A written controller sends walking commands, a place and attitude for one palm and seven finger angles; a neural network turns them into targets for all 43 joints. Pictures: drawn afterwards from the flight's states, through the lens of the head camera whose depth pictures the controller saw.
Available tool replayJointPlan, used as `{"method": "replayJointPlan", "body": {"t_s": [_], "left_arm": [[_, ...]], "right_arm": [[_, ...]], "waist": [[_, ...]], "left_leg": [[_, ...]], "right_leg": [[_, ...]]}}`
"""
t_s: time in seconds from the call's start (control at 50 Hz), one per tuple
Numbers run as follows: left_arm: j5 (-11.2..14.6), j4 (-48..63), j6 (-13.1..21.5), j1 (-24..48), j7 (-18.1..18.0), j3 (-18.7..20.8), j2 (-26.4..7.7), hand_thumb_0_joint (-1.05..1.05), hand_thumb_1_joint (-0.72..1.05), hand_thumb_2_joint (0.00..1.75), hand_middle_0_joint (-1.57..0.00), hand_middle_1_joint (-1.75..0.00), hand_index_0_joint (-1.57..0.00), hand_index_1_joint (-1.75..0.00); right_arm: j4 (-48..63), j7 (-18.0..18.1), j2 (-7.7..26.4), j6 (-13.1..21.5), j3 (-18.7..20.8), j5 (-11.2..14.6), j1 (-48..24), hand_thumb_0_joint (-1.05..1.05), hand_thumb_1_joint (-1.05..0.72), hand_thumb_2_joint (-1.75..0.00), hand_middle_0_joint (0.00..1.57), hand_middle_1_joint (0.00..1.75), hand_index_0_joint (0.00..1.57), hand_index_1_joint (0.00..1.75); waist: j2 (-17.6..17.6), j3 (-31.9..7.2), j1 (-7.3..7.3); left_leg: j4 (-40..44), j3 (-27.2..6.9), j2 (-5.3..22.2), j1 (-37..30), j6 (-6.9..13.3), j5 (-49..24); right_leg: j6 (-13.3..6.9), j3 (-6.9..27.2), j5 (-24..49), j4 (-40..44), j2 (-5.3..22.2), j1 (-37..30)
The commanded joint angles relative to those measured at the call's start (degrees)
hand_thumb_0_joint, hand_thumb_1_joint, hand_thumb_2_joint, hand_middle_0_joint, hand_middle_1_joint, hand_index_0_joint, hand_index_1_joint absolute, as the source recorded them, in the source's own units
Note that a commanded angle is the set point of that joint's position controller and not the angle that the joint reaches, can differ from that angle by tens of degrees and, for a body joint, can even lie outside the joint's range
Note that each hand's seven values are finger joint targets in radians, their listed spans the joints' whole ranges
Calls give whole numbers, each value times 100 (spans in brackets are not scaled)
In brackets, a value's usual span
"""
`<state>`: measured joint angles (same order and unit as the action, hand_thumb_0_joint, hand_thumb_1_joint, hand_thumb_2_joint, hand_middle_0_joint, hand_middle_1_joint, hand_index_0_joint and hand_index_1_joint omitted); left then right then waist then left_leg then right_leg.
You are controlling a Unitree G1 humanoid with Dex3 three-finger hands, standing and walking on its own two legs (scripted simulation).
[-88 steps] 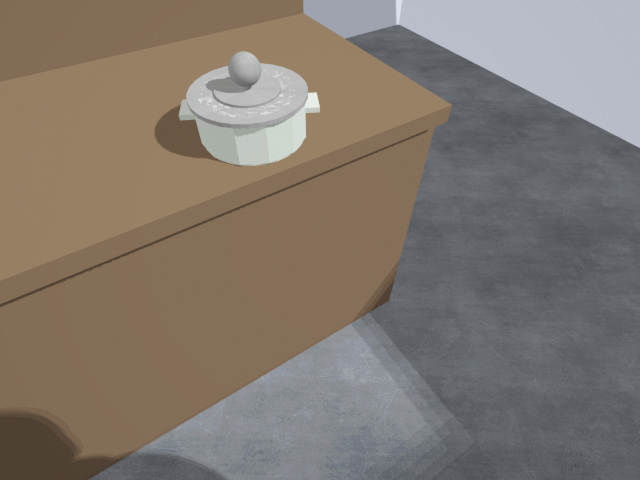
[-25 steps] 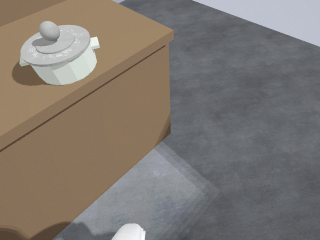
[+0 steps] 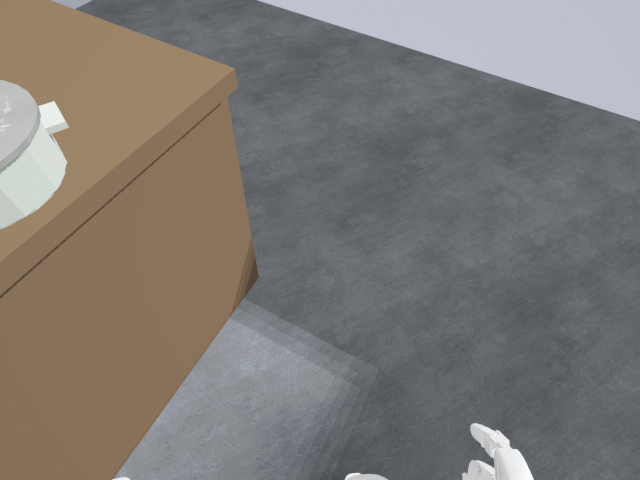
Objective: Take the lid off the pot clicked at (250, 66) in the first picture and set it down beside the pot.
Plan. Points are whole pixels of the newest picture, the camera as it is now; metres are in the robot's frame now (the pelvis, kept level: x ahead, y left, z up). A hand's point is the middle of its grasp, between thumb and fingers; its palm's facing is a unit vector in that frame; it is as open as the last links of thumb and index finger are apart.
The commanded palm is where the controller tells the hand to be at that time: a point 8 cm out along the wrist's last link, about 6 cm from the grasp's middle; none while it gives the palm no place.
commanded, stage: walk to a spot facing it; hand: left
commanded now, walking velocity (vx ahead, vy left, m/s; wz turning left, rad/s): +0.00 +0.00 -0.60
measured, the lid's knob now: out of the picture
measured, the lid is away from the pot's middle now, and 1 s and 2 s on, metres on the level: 0.00 0.00 0.00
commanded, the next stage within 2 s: turn to face it in 1.36 s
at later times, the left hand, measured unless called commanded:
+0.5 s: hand (266, 405) +0.22 +0.10 -0.15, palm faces -0.37 -0.90 -0.25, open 7.4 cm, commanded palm none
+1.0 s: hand (369, 337) +0.35 -0.05 -0.16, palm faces -0.68 -0.72 -0.18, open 7.4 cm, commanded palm none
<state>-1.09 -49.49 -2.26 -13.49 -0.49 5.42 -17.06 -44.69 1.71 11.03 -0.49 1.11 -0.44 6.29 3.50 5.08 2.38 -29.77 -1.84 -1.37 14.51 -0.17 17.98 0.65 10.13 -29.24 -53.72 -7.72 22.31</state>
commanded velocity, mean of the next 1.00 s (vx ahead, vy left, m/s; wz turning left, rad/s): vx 0.17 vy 0.00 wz -0.60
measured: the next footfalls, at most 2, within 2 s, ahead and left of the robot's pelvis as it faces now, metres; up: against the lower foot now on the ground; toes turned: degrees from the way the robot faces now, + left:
right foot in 0.28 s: +0.07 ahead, -0.17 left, +0.00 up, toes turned -15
left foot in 0.60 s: +0.15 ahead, +0.06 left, +0.00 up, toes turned -19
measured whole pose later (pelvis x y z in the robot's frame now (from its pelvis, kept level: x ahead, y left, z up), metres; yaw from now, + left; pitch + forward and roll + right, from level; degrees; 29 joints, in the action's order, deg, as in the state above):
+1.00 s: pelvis +0.14 -0.12 -0.01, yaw -39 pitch +1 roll +0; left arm -1.9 -50.7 -1.9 -7.1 4.0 3.5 -13.2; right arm -56.6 0.2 10.7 2.9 2.2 -1.5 25.9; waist 0.4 5.0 -3.4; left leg -28.3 18.0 11.3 0.7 -6.0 25.2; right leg -1.0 -7.3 -15.5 -36.4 3.5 27.0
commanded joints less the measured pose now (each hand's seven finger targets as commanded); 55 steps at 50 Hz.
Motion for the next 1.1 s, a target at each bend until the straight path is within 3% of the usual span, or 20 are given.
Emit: {"method": "replayJointPlan", "body": {"t_s": [0.0,0.16,0.22,0.24,0.26,0.34,0.44,0.54,0.56,0.58,0.6,0.64,0.72,0.88,0.92,0.96,0.98,1.0,1.04,1.08], "left_arm": [[18,535,71,101,132,34,-382,0,90,90,-20,-30,-20,-30],[22,612,9,859,324,-129,-177,0,90,90,-20,-30,-20,-30],[-5,358,137,52,284,-34,-548,0,90,90,-20,-30,-20,-30],[-48,231,202,-452,174,132,-1240,0,90,90,-20,-30,-20,-30],[71,174,169,-844,89,209,-1556,0,90,90,-20,-30,-20,-30],[-9,552,6,532,-39,69,-926,0,90,90,-20,-30,-20,-30],[-34,551,39,480,3,79,-967,0,90,90,-20,-30,-20,-30],[3,599,22,712,108,48,-785,0,90,90,-20,-30,-20,-30],[6,691,4,818,152,-6,-524,0,90,90,-20,-30,-20,-30],[52,900,4,919,214,-69,-105,0,90,90,-20,-30,-20,-30],[4,1098,91,1236,260,-19,-201,0,90,90,-20,-30,-20,-30],[-81,868,151,1046,346,75,-327,0,90,90,-20,-30,-20,-30],[-58,571,115,715,455,-36,54,0,90,90,-20,-30,-20,-30],[-58,617,184,1487,468,-173,294,0,90,90,-20,-30,-20,-30],[-60,512,235,1223,451,-150,186,0,90,90,-20,-30,-20,-30],[-68,56,330,-59,418,-31,-124,0,90,90,-20,-30,-20,-30],[-71,-228,421,-1103,335,161,-811,0,90,90,-20,-30,-20,-30],[50,-374,427,-1696,240,297,-1419,0,90,90,-20,-30,-20,-30],[91,-260,353,-1187,127,271,-1231,0,90,90,-20,-30,-20,-30],[41,-29,407,-238,75,77,-676,0,90,90,-20,-30,-20,-30]], "right_arm": [[260,52,1060,135,216,-94,582,0,-90,-90,20,30,20,30],[-84,-26,1458,137,367,-111,1043,0,-90,-90,20,30,20,30],[-142,-62,1441,119,384,-66,1146,0,-90,-90,20,30,20,30],[-13,-109,1016,100,269,-23,1280,0,-90,-90,20,30,20,30],[171,-52,952,38,252,-11,859,0,-90,-90,20,30,20,30],[-148,-28,915,-40,259,-55,862,0,-90,-90,20,30,20,30],[-204,-49,716,-30,243,-31,1068,0,-90,-90,20,30,20,30],[-286,-68,739,143,266,-46,1547,0,-90,-90,20,30,20,30],[-379,-26,997,187,315,-79,1906,0,-90,-90,20,30,20,30],[-405,2,1601,229,441,-188,2219,0,-90,-90,20,30,20,30],[-362,21,1687,281,411,-161,2145,0,-90,-90,20,30,20,30],[-310,-38,1264,354,321,-143,1596,0,-90,-90,20,30,20,30],[-462,-18,944,471,237,-81,1556,0,-90,-90,20,30,20,30],[-921,-88,1009,473,330,-142,2220,0,-90,-90,20,30,20,30],[-933,-110,1096,453,373,-143,2138,0,-90,-90,20,30,20,30],[-856,-130,1166,454,391,-100,1900,0,-90,-90,20,30,20,30],[-699,-210,915,446,321,-11,1820,0,-90,-90,20,30,20,30],[-376,-183,586,450,251,57,1515,0,-90,-90,20,30,20,30],[-332,-123,677,446,293,36,713,0,-90,-90,20,30,20,30],[-512,-140,643,363,297,-78,866,0,-90,-90,20,30,20,30]], "waist": [[-1143,-775,-179],[-1537,-529,-451],[-763,-930,-7],[884,-1377,185],[1169,-1529,396],[527,-860,-198],[467,-856,-265],[492,-643,-545],[-267,-525,-758],[-2069,-293,-923],[-1670,156,-867],[-925,266,-546],[-1143,-98,-377],[-1298,8,-710],[-1381,-152,-568],[-807,-816,122],[350,-1547,606],[1361,-1980,672],[442,-1294,549],[96,-608,-35]], "left_leg": [[723,-842,1881,-1395,1035,-4411],[518,340,1802,-982,693,-3969],[-1039,827,1530,-168,121,-3190],[-2584,1292,937,1463,-241,-619],[-3767,671,597,1919,-353,1950],[-3422,268,798,1382,-354,1039],[-2119,521,426,832,-392,624],[-100,748,209,-831,-274,251],[716,109,716,-1454,-86,1082],[1933,-2090,2322,-1627,524,2838],[2537,-2966,3119,-820,1028,3310],[2414,-2071,2679,-434,942,2601],[1934,106,1975,-1092,618,-106],[1443,1234,2182,-1447,530,-1743],[918,1464,2171,-1449,410,-2261],[-1081,1981,1853,-703,162,-3251],[-2813,2018,1568,1019,-65,-1756],[-4503,1503,754,2640,-332,1697],[-5253,397,1107,2971,-201,1038],[-4417,318,1329,2269,-294,329]], "right_leg": [[259,-452,40,-1465,811,1278],[90,-1394,755,1135,925,108],[-152,-1357,2065,2623,873,-1802],[-769,451,3632,2931,2278,-3226],[-1427,1652,5139,3123,3292,-2821],[-1187,559,3255,3065,2230,-1135],[-1132,808,3001,3120,1975,-781],[-815,1026,-138,3123,1425,484],[-544,635,-667,2385,935,1269],[-165,-378,-778,551,145,2301],[-80,-657,-275,-374,685,2375],[-23,-650,453,-1212,1010,2202],[159,-1077,1400,-1020,1280,2050],[7,-1740,1392,1240,1204,1273],[-150,-1943,1247,1684,1005,638],[-393,-2241,1561,2251,550,-1477],[-823,-924,1117,2476,1500,-3495],[-1494,2058,1853,3312,3170,-4236],[-1643,2068,913,3672,3080,-2904],[-1288,851,1156,3856,2548,-1371]]}}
